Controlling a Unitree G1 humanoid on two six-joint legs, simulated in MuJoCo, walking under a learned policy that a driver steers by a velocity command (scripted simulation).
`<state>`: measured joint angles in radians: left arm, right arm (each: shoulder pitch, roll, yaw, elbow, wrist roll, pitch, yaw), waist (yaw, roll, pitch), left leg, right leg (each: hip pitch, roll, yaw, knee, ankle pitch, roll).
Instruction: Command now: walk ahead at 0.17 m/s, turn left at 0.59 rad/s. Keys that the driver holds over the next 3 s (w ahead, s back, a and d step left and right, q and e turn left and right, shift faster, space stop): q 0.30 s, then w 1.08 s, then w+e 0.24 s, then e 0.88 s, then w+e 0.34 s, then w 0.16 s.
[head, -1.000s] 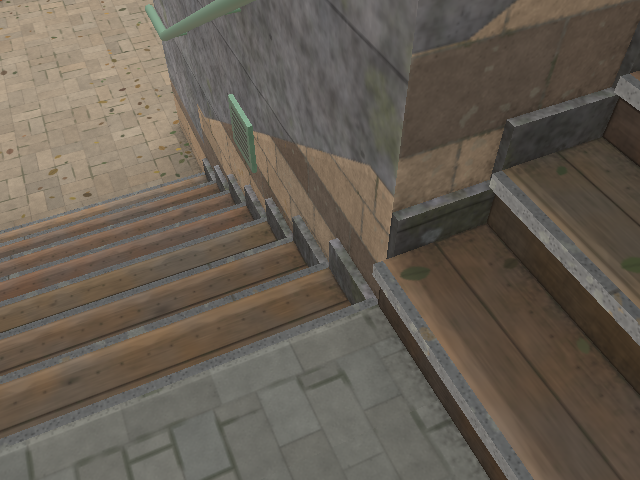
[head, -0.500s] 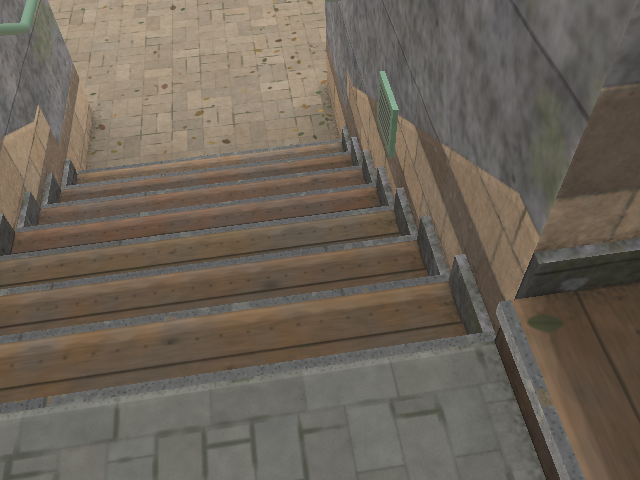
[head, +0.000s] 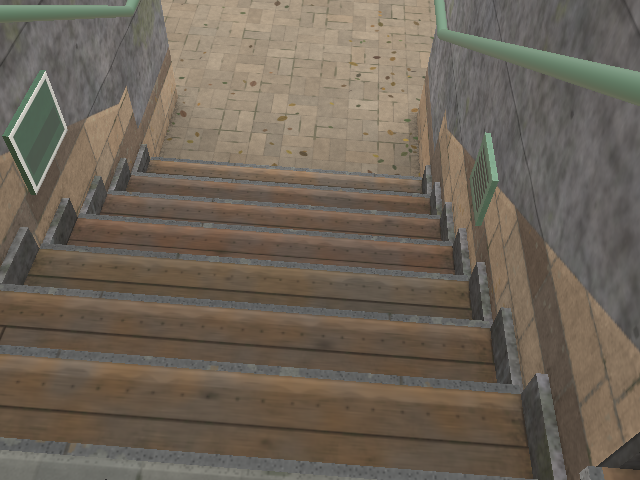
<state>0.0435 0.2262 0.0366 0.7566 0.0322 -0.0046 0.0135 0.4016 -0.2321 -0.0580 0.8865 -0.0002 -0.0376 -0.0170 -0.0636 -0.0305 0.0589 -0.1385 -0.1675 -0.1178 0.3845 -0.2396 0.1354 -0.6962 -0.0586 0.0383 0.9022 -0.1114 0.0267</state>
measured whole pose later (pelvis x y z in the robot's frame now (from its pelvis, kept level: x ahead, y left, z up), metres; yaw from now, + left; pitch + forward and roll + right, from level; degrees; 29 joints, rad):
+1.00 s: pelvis +0.22 -0.01 -0.01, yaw +17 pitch +1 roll +1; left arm 0.10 0.25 0.03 0.74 0.03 0.00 -0.04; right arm 0.50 -0.25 -0.03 0.90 -0.02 -0.06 -0.01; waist -0.07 -0.02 0.02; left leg 0.09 -0.05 -0.01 0.28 -0.38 0.05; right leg -0.47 0.01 -0.04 0.62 -0.17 -0.05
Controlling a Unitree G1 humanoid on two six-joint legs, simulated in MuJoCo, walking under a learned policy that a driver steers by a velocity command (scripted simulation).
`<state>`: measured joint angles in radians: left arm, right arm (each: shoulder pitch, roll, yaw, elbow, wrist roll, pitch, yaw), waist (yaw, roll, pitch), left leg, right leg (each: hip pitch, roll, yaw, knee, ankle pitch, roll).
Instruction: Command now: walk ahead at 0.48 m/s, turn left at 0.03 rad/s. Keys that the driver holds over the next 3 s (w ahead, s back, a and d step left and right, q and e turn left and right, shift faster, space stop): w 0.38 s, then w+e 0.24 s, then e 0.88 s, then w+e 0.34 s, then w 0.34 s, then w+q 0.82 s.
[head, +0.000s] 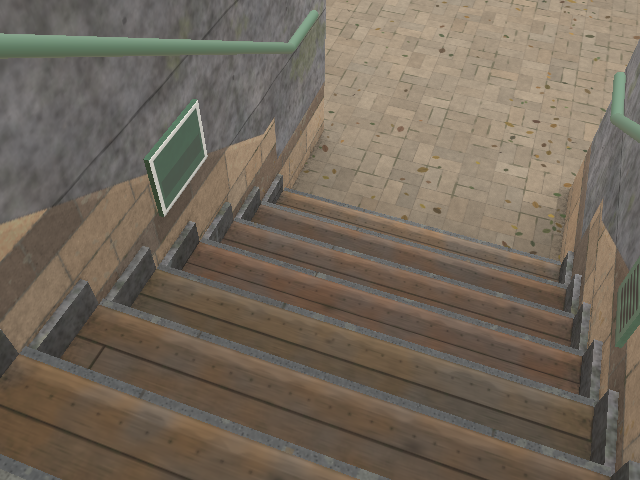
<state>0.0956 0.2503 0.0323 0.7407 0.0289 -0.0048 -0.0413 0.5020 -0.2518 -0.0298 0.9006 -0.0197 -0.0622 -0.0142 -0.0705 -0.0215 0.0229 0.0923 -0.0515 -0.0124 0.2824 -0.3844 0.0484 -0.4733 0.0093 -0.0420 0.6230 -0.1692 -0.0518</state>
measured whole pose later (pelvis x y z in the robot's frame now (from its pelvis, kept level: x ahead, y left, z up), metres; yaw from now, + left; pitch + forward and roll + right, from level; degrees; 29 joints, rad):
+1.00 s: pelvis +0.43 +0.07 -0.18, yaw -17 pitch -1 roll -1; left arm 0.17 0.28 0.06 0.78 0.04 0.09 0.02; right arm 0.33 -0.20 -0.01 0.88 -0.02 -0.04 -0.02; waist 0.00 -0.03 0.08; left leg -0.35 0.07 0.15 0.63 -0.25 0.05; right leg -0.77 0.03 -0.02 1.39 -0.21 0.00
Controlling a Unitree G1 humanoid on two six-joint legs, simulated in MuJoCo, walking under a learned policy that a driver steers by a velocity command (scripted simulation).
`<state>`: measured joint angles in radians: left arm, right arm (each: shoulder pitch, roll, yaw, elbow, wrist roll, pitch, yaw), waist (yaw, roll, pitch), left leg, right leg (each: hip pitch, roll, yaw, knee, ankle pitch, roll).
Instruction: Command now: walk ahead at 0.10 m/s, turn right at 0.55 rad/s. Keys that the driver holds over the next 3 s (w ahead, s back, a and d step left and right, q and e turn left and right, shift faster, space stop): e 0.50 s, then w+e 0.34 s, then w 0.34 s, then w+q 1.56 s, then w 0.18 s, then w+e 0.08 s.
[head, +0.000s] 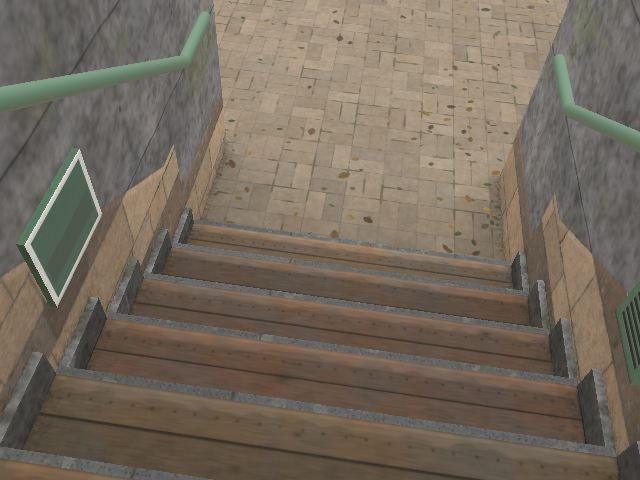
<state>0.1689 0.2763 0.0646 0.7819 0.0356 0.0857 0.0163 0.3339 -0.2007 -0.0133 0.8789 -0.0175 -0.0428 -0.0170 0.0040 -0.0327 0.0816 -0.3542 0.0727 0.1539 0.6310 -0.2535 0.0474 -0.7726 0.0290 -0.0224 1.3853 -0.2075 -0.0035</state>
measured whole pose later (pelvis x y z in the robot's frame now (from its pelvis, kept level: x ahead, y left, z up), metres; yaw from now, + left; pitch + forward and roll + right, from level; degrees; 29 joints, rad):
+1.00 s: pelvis +0.07 -0.03 +0.01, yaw -33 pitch +0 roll -1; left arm 0.19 0.30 0.09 0.74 0.03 0.07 -0.03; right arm 0.48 -0.29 -0.02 0.79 -0.03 -0.05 -0.01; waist -0.03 -0.04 -0.02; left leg -0.10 -0.03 0.06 0.47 -0.37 0.07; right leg -0.79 0.10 0.19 1.24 0.02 -0.01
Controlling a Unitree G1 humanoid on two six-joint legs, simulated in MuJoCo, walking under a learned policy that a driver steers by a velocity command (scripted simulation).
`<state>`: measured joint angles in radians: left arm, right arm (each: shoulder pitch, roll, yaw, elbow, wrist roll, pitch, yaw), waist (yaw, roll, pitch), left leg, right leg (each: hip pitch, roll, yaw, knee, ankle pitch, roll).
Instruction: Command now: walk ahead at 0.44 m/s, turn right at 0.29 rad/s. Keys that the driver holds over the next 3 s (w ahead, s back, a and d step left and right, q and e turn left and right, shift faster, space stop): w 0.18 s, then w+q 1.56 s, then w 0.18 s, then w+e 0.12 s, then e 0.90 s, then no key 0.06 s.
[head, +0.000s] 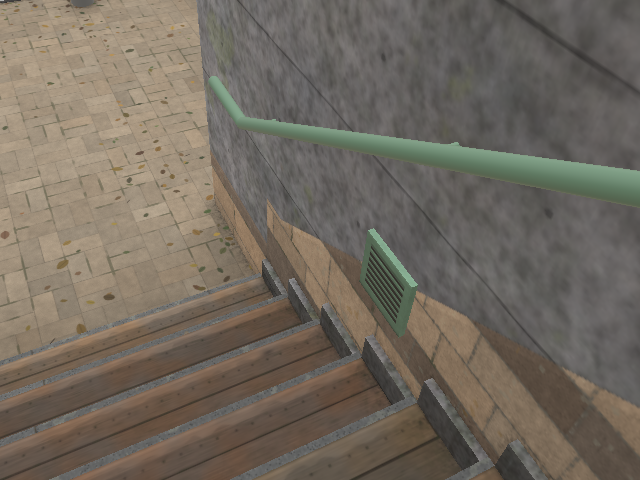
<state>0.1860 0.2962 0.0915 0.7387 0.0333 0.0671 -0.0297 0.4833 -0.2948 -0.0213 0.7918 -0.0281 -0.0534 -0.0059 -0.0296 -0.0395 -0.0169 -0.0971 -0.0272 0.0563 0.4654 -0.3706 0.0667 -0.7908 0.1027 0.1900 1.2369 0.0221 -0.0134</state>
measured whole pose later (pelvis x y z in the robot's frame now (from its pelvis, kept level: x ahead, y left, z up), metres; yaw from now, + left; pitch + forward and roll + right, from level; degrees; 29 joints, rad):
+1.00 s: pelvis +0.53 -0.05 -0.28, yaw +20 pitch +0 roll +3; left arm 0.04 0.24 0.03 0.84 -0.01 -0.09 0.03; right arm 0.52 -0.22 -0.03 0.98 -0.06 -0.04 -0.01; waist -0.15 -0.05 -0.01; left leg -0.09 -0.24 -0.21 1.13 -0.86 0.14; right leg -0.33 -0.05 0.07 0.28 0.43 0.02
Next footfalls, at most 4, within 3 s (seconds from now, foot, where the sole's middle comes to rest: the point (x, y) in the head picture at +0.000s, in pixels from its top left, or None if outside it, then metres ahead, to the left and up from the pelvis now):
0.22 right None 0.19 -0.15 -0.77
0.56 left None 0.32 0.01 -0.94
1.02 right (344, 471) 0.70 -0.12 -1.11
1.56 left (242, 452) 0.83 0.16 -1.29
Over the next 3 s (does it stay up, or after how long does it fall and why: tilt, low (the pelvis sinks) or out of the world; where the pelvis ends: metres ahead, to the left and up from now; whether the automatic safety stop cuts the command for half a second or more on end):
stays up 1.16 0.28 -0.74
